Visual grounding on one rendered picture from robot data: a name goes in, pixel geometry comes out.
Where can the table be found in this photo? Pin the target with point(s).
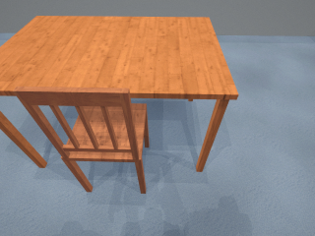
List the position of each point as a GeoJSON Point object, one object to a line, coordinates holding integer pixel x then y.
{"type": "Point", "coordinates": [153, 57]}

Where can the chair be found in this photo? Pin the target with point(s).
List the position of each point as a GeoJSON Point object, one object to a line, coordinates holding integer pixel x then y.
{"type": "Point", "coordinates": [109, 127]}

